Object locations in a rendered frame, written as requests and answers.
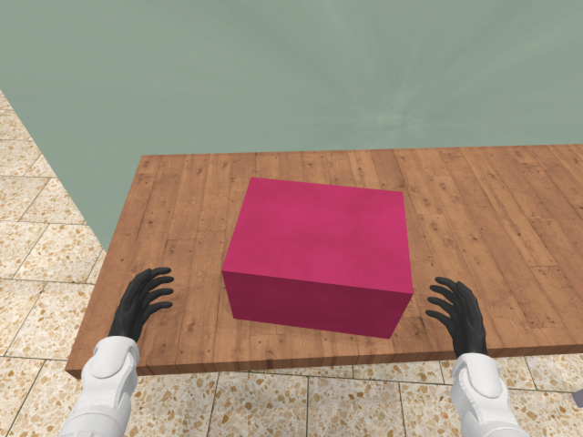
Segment robot left hand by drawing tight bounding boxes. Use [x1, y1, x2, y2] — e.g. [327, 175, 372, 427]
[108, 268, 174, 343]

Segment carton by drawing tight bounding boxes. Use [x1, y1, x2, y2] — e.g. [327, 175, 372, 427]
[221, 178, 414, 339]

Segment table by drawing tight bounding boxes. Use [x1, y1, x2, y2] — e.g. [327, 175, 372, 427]
[64, 144, 583, 408]

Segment robot left forearm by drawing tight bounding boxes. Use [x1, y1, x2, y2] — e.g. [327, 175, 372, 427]
[57, 336, 139, 437]

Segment robot right forearm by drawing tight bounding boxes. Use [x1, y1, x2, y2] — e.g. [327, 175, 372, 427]
[450, 353, 530, 437]

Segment robot right hand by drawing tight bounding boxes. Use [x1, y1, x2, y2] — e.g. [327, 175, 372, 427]
[425, 277, 488, 358]

